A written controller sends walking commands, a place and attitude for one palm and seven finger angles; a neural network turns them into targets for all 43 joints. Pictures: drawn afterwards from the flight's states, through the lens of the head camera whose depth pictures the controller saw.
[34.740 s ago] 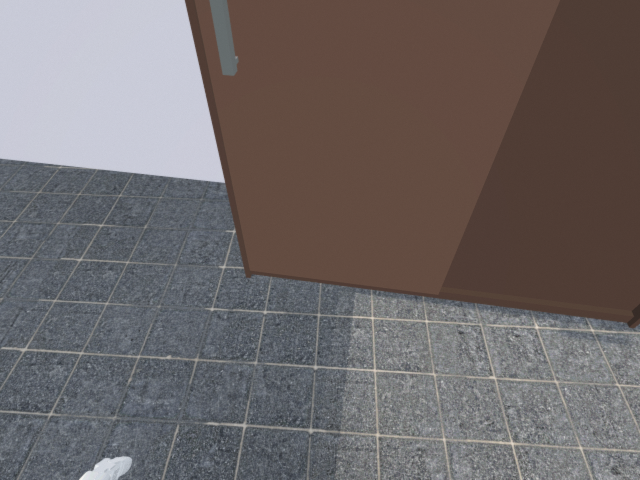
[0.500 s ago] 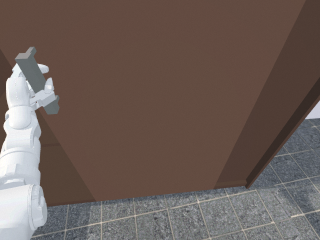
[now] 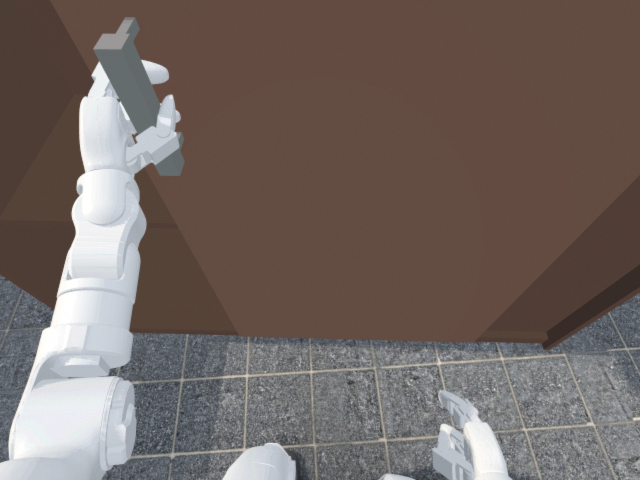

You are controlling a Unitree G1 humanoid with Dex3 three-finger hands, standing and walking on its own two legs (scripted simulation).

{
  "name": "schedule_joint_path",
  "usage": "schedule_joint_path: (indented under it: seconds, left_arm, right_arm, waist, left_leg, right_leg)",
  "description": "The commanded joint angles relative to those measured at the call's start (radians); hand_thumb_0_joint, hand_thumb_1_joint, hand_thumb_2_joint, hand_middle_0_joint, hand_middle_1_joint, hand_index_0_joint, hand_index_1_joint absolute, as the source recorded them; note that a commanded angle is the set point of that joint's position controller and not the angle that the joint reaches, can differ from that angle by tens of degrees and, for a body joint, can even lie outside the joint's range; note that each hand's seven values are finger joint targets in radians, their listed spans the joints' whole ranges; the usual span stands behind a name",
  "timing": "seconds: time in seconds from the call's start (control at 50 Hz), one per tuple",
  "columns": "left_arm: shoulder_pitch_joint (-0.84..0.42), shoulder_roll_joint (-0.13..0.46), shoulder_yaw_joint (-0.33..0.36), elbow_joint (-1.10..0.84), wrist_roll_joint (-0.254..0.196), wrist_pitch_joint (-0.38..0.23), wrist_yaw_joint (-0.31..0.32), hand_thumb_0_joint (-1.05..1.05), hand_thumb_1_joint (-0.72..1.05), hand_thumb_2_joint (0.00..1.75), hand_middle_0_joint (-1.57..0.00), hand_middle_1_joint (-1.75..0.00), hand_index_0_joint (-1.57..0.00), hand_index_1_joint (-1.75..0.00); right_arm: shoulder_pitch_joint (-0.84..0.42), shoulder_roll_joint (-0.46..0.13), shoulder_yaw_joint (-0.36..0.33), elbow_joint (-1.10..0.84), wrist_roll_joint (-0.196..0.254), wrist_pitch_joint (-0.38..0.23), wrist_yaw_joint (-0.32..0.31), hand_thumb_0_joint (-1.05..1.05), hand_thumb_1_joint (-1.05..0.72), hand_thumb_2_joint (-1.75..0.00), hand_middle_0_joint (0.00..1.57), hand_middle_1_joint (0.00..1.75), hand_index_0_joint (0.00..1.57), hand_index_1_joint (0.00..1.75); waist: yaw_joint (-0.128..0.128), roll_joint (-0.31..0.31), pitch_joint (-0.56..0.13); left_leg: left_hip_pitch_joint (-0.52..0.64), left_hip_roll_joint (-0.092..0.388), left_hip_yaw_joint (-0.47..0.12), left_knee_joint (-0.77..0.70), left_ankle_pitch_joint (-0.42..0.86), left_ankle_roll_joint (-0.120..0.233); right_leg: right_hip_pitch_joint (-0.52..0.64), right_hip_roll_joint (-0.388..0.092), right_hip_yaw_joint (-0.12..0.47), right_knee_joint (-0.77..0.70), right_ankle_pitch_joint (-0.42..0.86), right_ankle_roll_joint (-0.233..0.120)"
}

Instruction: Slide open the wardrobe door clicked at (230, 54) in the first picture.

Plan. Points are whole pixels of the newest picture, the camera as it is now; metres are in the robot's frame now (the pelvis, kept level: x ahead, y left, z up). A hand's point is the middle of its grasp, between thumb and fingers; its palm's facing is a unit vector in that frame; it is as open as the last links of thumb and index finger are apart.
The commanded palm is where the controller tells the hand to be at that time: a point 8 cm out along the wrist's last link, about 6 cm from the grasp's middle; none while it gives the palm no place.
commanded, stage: stop walking and hold the door there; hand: left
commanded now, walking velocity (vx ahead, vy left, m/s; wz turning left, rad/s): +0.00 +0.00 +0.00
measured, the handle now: (152, 102) +0.47 +0.25 +0.18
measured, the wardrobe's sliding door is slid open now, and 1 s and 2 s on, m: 0.46 0.46 0.46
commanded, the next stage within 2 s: loosen the grip on the handle in 0.68 s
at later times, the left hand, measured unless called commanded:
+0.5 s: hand (166, 134) +0.43 +0.22 +0.17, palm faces +0.26 -0.96 -0.13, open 6.0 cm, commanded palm +0.39 +0.26 +0.15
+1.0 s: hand (159, 135) +0.42 +0.23 +0.18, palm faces +0.30 -0.95 -0.12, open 8.5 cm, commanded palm +0.38 +0.26 +0.17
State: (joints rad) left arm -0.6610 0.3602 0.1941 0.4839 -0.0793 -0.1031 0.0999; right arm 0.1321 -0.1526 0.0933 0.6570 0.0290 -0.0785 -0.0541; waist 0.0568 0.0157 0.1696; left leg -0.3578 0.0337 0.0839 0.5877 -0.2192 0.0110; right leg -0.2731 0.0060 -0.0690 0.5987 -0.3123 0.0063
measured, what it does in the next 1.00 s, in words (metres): stands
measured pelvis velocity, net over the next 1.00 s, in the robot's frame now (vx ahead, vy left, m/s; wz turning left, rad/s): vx -0.03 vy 0.02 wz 0.01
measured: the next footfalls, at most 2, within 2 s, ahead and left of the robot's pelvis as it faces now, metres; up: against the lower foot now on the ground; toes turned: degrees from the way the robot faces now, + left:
none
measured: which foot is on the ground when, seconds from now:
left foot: down 0.00-1.00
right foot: down 0.00-1.00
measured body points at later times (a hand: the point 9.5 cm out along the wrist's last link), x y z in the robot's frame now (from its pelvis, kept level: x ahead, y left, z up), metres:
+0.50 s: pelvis -0.01 +0.02 +0.01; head +0.03 +0.02 +0.46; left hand +0.41 +0.27 +0.18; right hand +0.13 -0.23 -0.10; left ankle +0.02 +0.12 -0.73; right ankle +0.00 -0.09 -0.73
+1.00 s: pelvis -0.03 +0.02 +0.01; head -0.03 +0.02 +0.46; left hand +0.40 +0.28 +0.19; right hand +0.08 -0.26 -0.09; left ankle +0.02 +0.12 -0.73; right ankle +0.00 -0.09 -0.73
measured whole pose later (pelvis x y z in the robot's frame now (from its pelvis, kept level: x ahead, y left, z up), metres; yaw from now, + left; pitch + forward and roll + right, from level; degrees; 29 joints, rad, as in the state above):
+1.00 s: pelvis -0.03 +0.02 +0.01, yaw +0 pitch +1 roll +0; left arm -0.79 0.37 0.30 0.94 0.01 -0.13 0.09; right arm 0.28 -0.27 -0.01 0.70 0.02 -0.14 -0.03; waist -0.07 -0.01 -0.04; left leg -0.36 0.04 0.11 0.54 -0.20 0.02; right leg -0.34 -0.01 -0.07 0.55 -0.23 -0.03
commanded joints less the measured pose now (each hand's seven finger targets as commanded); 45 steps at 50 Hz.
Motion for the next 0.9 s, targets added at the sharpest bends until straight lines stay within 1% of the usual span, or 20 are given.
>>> schedule_joint_path:
  seconds: [0.0,0.02,0.04,0.1,0.14,0.18,0.2,0.24,0.28,0.32,0.42,0.62,0.74,0.76,0.78,0.8,0.82,0.84,0.86,0.88]
  left_arm:
    - [-0.374,0.198,0.007,-0.202,0.041,-0.067,-0.021,0.00,0.90,0.90,-0.45,-1.40,-0.45,-1.40]
    - [-0.345,0.228,0.049,-0.171,0.035,-0.060,-0.017,0.00,0.90,0.90,-0.45,-1.40,-0.45,-1.40]
    - [-0.344,0.170,-0.008,-0.187,0.028,-0.053,-0.021,0.00,0.90,0.90,-0.45,-1.40,-0.45,-1.40]
    - [-0.311,0.232,0.085,-0.139,0.032,-0.058,-0.011,0.00,0.90,0.90,-0.45,-1.40,-0.45,-1.40]
    - [-0.325,0.216,0.061,-0.150,0.030,-0.060,-0.012,0.00,0.90,0.90,-0.45,-1.40,-0.45,-1.40]
    - [-0.340,0.197,0.042,-0.178,0.031,-0.069,-0.017,0.00,0.90,0.90,-0.45,-1.40,-0.45,-1.40]
    - [-0.310,0.148,0.005,-0.153,0.029,-0.074,-0.024,0.00,0.90,0.90,-0.45,-1.40,-0.45,-1.40]
    - [-0.318,0.147,-0.006,-0.171,0.030,-0.086,-0.025,0.00,0.90,0.90,-0.45,-1.40,-0.45,-1.40]
    - [-0.327,0.128,-0.020,-0.172,0.033,-0.095,-0.022,0.00,0.90,0.90,-0.45,-1.40,-0.45,-1.40]
    - [-0.316,0.138,-0.010,-0.137,0.029,-0.095,-0.017,0.00,0.90,0.90,-0.45,-1.40,-0.45,-1.40]
    - [-0.354,0.156,-0.009,-0.076,0.027,-0.092,-0.015,0.00,0.90,0.90,-0.45,-1.40,-0.45,-1.40]
    - [-0.407,0.118,-0.052,0.038,0.021,-0.090,-0.022,0.00,0.90,0.90,-0.45,-1.40,-0.45,-1.40]
    - [-0.421,0.146,-0.042,0.082,0.023,-0.094,-0.023,0.00,0.90,0.90,-0.45,-1.40,-0.45,-1.40]
    - [-1.054,0.757,0.390,-0.032,0.156,-0.115,-0.025,0.00,0.90,0.90,-0.45,-1.40,-0.45,-1.40]
    - [-0.881,0.318,0.137,0.333,0.159,-0.021,-0.071,0.00,0.78,0.84,-0.45,-1.40,-0.45,-1.40]
    - [-0.664,0.256,0.211,0.350,0.099,-0.002,-0.066,0.00,0.66,0.78,-0.45,-1.40,-0.45,-1.40]
    - [-0.589,0.143,0.129,0.247,0.061,-0.016,-0.091,0.00,0.54,0.73,-0.45,-1.40,-0.45,-1.40]
    - [-0.552,0.168,0.173,0.255,0.043,-0.041,-0.090,0.00,0.42,0.67,-0.45,-1.40,-0.45,-1.40]
    - [-0.583,0.260,0.210,0.158,0.043,-0.072,-0.074,0.00,0.30,0.61,-0.45,-1.40,-0.45,-1.40]
    - [-0.625,0.213,0.130,0.136,0.075,-0.097,-0.056,0.00,0.17,0.55,-0.45,-1.40,-0.45,-1.40]
  right_arm:
    - [0.018,-0.190,-0.087,-0.096,0.007,-0.025,-0.027,0.00,-0.90,-0.90,0.20,0.30,0.20,0.30]
    - [0.020,-0.196,-0.095,-0.095,0.014,-0.030,-0.031,0.00,-0.90,-0.90,0.20,0.30,0.20,0.30]
    - [0.006,-0.197,-0.091,-0.099,0.020,-0.031,-0.030,0.00,-0.90,-0.90,0.20,0.30,0.20,0.30]
    - [0.000,-0.197,-0.091,-0.089,0.009,-0.032,-0.049,0.00,-0.90,-0.90,0.20,0.30,0.20,0.30]
    - [0.012,-0.209,-0.097,-0.076,0.007,-0.020,-0.057,0.00,-0.90,-0.90,0.20,0.30,0.20,0.30]
    - [0.016,-0.231,-0.112,-0.084,0.011,-0.007,-0.050,0.00,-0.90,-0.90,0.20,0.30,0.20,0.30]
    - [0.015,-0.223,-0.108,-0.088,0.011,0.001,-0.045,0.00,-0.90,-0.90,0.20,0.30,0.20,0.30]
    - [0.009,-0.238,-0.109,-0.092,0.010,0.012,-0.043,0.00,-0.90,-0.90,0.20,0.30,0.20,0.30]
    - [0.008,-0.247,-0.116,-0.104,0.010,0.019,-0.040,0.00,-0.90,-0.90,0.20,0.30,0.20,0.30]
    - [0.012,-0.249,-0.117,-0.104,0.008,0.023,-0.042,0.00,-0.90,-0.90,0.20,0.30,0.20,0.30]
    - [0.033,-0.246,-0.115,-0.102,0.010,0.028,-0.048,0.00,-0.90,-0.90,0.20,0.30,0.20,0.30]
    - [0.060,-0.242,-0.105,-0.072,0.009,0.027,-0.055,0.00,-0.90,-0.90,0.20,0.30,0.20,0.30]
    - [0.071,-0.251,-0.107,-0.050,0.010,0.028,-0.061,0.00,-0.90,-0.90,0.20,0.30,0.20,0.30]
    - [0.138,-0.269,-0.198,-0.077,-0.009,-0.022,-0.023,0.00,-0.90,-0.90,0.20,0.30,0.20,0.30]
    - [0.131,-0.251,-0.151,-0.050,-0.028,-0.082,-0.009,0.00,-0.90,-0.90,0.20,0.30,0.20,0.30]
    - [0.186,-0.260,-0.170,-0.005,0.013,-0.082,-0.015,0.00,-0.90,-0.90,0.20,0.30,0.20,0.30]
    - [0.196,-0.258,-0.164,-0.017,0.005,-0.063,-0.007,0.00,-0.90,-0.90,0.20,0.30,0.20,0.30]
    - [0.179,-0.260,-0.167,-0.009,0.002,-0.065,-0.007,0.00,-0.90,-0.90,0.20,0.30,0.20,0.30]
    - [0.164,-0.266,-0.164,-0.019,-0.012,-0.073,-0.003,0.00,-0.90,-0.90,0.20,0.30,0.20,0.30]
    - [0.139,-0.247,-0.150,-0.032,-0.016,-0.083,0.005,0.00,-0.90,-0.90,0.20,0.30,0.20,0.30]
  waist:
    - [-0.079,-0.177,-0.471]
    - [-0.059,-0.228,-0.469]
    - [-0.058,-0.227,-0.469]
    - [-0.038,-0.157,-0.448]
    - [-0.049,-0.082,-0.464]
    - [-0.043,-0.003,-0.503]
    - [-0.050,0.051,-0.506]
    - [-0.062,0.106,-0.477]
    - [-0.057,0.084,-0.457]
    - [-0.056,0.100,-0.442]
    - [-0.062,0.023,-0.457]
    - [-0.063,-0.028,-0.449]
    - [-0.067,-0.024,-0.445]
    - [-0.033,-0.177,-0.402]
    - [-0.165,-0.187,-0.725]
    - [-0.129,-0.172,-0.642]
    - [-0.107,-0.111,-0.697]
    - [-0.081,0.109,-0.661]
    - [-0.066,0.196,-0.633]
    - [-0.090,0.223,-0.562]
  left_leg:
    - [0.100,0.071,-0.038,0.066,0.010,-0.024]
    - [0.044,0.027,-0.056,0.116,-0.124,-0.032]
    - [-0.002,0.018,-0.070,0.129,-0.167,-0.030]
    - [0.012,0.022,-0.043,0.004,-0.115,-0.023]
    - [0.127,0.047,-0.029,-0.095,0.122,-0.019]
    - [0.294,0.134,-0.065,-0.073,0.551,0.010]
    - [0.314,0.169,-0.111,-0.066,0.571,0.032]
    - [0.277,0.209,-0.175,-0.105,0.539,0.056]
    - [0.235,0.224,-0.189,-0.129,0.455,0.062]
    - [0.193,0.212,-0.169,-0.140,0.349,0.056]
    - [0.170,0.159,-0.105,-0.109,0.205,0.015]
    - [0.173,0.170,-0.112,-0.126,0.181,0.024]
    - [0.184,0.155,-0.100,-0.122,0.194,0.017]
    - [0.173,0.099,-0.030,-0.062,0.184,0.045]
    - [0.179,-0.021,-0.051,-0.165,0.387,0.036]
    - [0.234,0.005,-0.067,-0.085,0.479,0.024]
    - [0.292,0.024,-0.093,-0.098,0.493,-0.004]
    - [0.370,0.025,-0.077,-0.085,0.492,-0.019]
    - [0.371,0.018,-0.076,-0.095,0.356,-0.023]
    - [0.331,0.009,-0.067,-0.100,0.243,-0.010]
  right_leg:
    - [0.239,-0.279,0.255,-0.183,0.574,-0.091]
    - [0.285,-0.279,0.245,-0.159,0.702,-0.103]
    - [0.343,-0.286,0.234,-0.131,0.799,-0.107]
    - [0.367,-0.266,0.183,-0.080,0.903,-0.084]
    - [0.328,-0.232,0.127,-0.044,0.851,-0.050]
    - [0.208,-0.166,0.086,-0.035,0.724,0.003]
    - [0.159,-0.138,0.075,-0.051,0.554,0.012]
    - [0.148,-0.094,0.056,-0.051,0.323,0.010]
    - [0.143,-0.077,0.055,-0.053,0.199,0.003]
    - [0.154,-0.085,0.066,-0.074,0.206,-0.002]
    - [0.165,-0.133,0.111,-0.128,0.299,-0.016]
    - [0.130,-0.125,0.109,-0.130,0.246,-0.007]
    - [0.118,-0.139,0.112,-0.140,0.260,-0.010]
    - [0.098,-0.102,0.194,-0.233,0.419,-0.005]
    - [0.158,-0.010,0.050,-0.049,0.612,-0.062]
    - [0.045,-0.015,0.011,-0.056,0.535,-0.048]
    - [0.015,-0.011,0.011,-0.067,0.445,-0.027]
    - [-0.030,-0.022,0.026,-0.100,0.358,-0.033]
    - [-0.047,-0.017,0.033,-0.127,0.263,-0.041]
    - [-0.083,-0.015,0.037,-0.134,0.211,-0.050]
